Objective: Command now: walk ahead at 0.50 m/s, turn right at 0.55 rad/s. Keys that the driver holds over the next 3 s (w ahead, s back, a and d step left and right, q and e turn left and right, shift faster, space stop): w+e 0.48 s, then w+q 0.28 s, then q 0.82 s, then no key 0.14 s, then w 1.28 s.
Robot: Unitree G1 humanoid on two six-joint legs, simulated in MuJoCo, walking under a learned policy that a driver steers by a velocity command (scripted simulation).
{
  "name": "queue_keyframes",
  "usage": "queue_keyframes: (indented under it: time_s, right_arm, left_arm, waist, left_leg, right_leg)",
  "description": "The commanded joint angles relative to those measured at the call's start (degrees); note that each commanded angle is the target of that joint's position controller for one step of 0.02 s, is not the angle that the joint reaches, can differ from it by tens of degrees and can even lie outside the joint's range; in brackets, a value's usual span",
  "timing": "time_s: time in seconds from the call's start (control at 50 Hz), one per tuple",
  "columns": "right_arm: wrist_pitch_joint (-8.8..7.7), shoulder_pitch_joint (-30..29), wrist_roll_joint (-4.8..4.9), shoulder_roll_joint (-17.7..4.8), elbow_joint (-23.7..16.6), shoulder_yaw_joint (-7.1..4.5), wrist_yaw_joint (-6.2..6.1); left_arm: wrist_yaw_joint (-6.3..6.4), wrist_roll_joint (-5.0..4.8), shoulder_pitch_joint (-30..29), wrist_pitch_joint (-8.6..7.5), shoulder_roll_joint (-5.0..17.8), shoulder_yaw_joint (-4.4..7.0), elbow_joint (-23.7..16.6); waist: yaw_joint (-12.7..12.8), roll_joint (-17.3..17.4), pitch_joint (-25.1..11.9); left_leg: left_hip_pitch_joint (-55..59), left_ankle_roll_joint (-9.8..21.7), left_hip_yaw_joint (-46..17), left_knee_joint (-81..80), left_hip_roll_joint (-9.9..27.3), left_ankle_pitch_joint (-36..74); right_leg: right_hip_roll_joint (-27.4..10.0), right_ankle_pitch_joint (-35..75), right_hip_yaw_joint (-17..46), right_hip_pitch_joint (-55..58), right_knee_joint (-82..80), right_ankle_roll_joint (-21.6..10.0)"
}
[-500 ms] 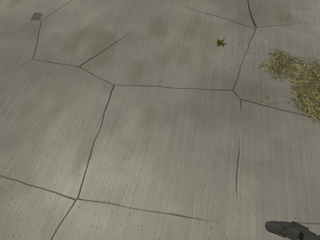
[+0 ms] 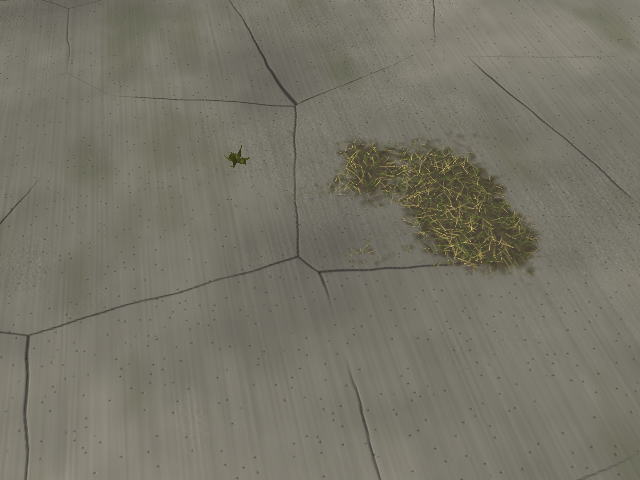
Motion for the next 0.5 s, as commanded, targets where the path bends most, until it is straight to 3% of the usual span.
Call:
queue_keyframes:
  time_s: [0.02, 0.06, 0.08, 0.1, 0.12, 0.14, 0.16, 0.18, 0.2, 0.22, 0.24, 0.28, 0.34, 0.42, 0.5]
  right_arm:
    - [0.60, 0.6, 0.92, -10.3, -2.9, -2.18, -0.29]
    - [1.38, -0.7, 1.32, -11.9, -3.8, -2.64, -0.39]
    - [1.87, -1.6, 1.52, -12.7, -4.3, -2.85, -0.48]
    - [2.38, -3.0, 1.83, -12.8, -4.8, -2.76, -0.54]
    - [2.26, -2.6, 1.17, -11.7, -5.7, -2.21, -0.71]
    - [0.92, 1.3, -1.24, -2.5, -8.9, 0.36, -0.11]
    - [-1.93, -1.8, 1.07, -4.8, -10.7, 0.61, 0.66]
    - [-3.45, -8.3, 3.34, -7.8, -12.3, -0.21, 1.21]
    - [-4.18, -9.1, 3.02, -7.5, -12.3, 0.07, 1.15]
    - [-4.16, -8.6, 1.48, -7.8, -11.2, -0.28, 0.68]
    - [-3.44, -7.5, 0.71, -8.8, -10.7, -0.93, 0.56]
    - [-1.80, -6.9, 0.12, -8.0, -11.2, -1.13, 0.71]
    - [-0.73, -11.9, -0.69, -5.9, -13.3, -0.54, 0.42]
    - [-1.06, -19.8, -0.13, -4.3, -15.8, 0.31, 1.10]
    - [-1.82, -23.2, 0.64, -5.6, -17.6, 0.31, 2.16]
  left_arm:
    - [-1.43, -0.11, -7.2, -0.61, 2.3, -0.24, -6.5]
    - [-1.89, -0.17, -5.4, -0.38, 4.3, 0.58, -7.5]
    - [-1.91, -0.29, -1.2, -0.26, 6.0, 1.51, -7.0]
    - [-1.68, -0.53, 7.1, -0.28, 8.5, 3.06, -5.1]
    - [-0.58, -0.53, 17.4, 0.07, 13.4, 5.46, -2.4]
    - [0.20, -0.86, 17.7, 0.07, 20.4, 6.63, -2.0]
    - [-0.22, 0.34, 19.5, -0.98, 18.3, 5.40, -4.4]
    - [-0.47, 0.93, 18.2, -1.77, 13.9, 4.19, -3.9]
    - [-0.34, 0.49, 15.1, -2.29, 11.5, 3.54, -4.3]
    - [-0.26, 0.38, 10.0, -2.43, 9.3, 2.86, -5.4]
    - [-0.08, 0.82, 6.9, -2.53, 7.4, 2.16, -6.6]
    - [0.40, 0.89, 6.4, -2.72, 8.0, 2.12, -7.2]
    - [1.67, 0.37, 9.3, -2.84, 10.4, 2.71, -6.7]
    - [2.44, 0.12, 12.4, -2.22, 10.5, 2.70, -6.1]
    - [2.51, -0.07, 15.6, -1.85, 9.8, 2.47, -4.8]
  waist:
    - [-0.1, 3.3, 5.0]
    - [2.3, 5.3, 2.3]
    - [5.0, 6.4, -0.7]
    - [9.9, 5.9, -5.0]
    - [14.2, 2.3, -10.5]
    - [7.8, -13.6, -13.3]
    - [9.5, -9.4, -23.2]
    - [11.1, -5.0, -16.4]
    - [9.1, -2.4, -11.2]
    - [6.3, 0.9, -8.0]
    - [4.1, 0.5, -6.6]
    - [2.5, 0.6, -5.5]
    - [3.4, 0.7, -2.8]
    - [6.6, -2.7, -0.8]
    - [8.1, -4.0, -0.5]
  left_leg:
    - [0.9, 8.3, -4.0, -2.1, 18.3, 22.8]
    - [3.1, 7.0, -2.3, 4.6, 18.7, 40.3]
    - [3.1, 6.3, -1.4, 11.6, 18.3, 49.9]
    - [0.3, 4.7, 0.1, 22.9, 16.5, 53.8]
    - [-11.6, 1.8, 0.4, 39.3, 14.4, 42.6]
    - [-37.5, -1.9, -2.2, 60.1, 3.8, -9.7]
    - [-46.0, -1.6, -17.6, 69.3, -1.1, -19.3]
    - [-52.3, 0.1, -20.0, 69.3, 1.9, -13.9]
    - [-51.7, 1.5, -19.9, 64.8, 4.7, -8.8]
    - [-47.0, 1.4, -20.0, 59.6, 6.9, -5.3]
    - [-42.2, 1.2, -20.4, 55.8, 8.3, -3.2]
    - [-38.3, -0.2, -19.8, 51.0, 8.5, -1.4]
    - [-39.4, -2.8, -18.4, 40.5, 6.9, 6.1]
    - [-35.5, -3.1, -17.6, 23.2, 3.2, 20.3]
    - [-33.9, -1.9, -18.3, 16.7, 2.1, 22.2]
  right_leg:
    - [1.2, -3.7, -3.0, -2.0, -4.0, -1.4]
    - [4.6, -9.5, -6.0, 3.8, -4.9, -3.4]
    - [7.1, -12.0, -7.7, 9.8, -5.0, -4.7]
    - [10.2, -9.7, -8.9, 21.1, -8.7, -6.7]
    - [8.8, -8.1, -2.6, 38.9, -10.6, -9.4]
    - [-6.0, -13.4, 27.8, 56.5, -14.8, -18.2]
    - [-12.6, -20.5, 49.7, 63.1, -25.2, -23.8]
    - [-11.1, -16.4, 42.2, 60.7, -26.8, -20.1]
    - [-8.5, -11.6, 33.5, 53.1, -25.9, -17.8]
    - [-6.0, -6.1, 27.2, 44.1, -25.9, -15.8]
    - [-4.2, -0.8, 23.0, 37.7, -27.0, -14.9]
    - [-3.0, 3.8, 20.5, 32.1, -29.0, -15.1]
    - [-0.9, 6.7, 16.0, 28.3, -30.3, -14.5]
    - [2.7, -0.9, 13.2, 25.5, -29.6, -10.8]
    - [0.4, -4.4, 16.5, 29.8, -26.3, -9.7]
Next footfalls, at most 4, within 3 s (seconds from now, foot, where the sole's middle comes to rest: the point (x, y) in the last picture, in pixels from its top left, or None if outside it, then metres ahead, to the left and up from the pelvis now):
0.12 right None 0.24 -0.13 -0.77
0.62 left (331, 440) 0.57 -0.01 -0.77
1.08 right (428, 365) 0.73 -0.24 -0.77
1.50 left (318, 406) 0.65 0.01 -0.77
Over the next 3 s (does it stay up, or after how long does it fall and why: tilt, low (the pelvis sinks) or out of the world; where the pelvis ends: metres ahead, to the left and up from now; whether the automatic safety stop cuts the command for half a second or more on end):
stays up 1.14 0.06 -0.02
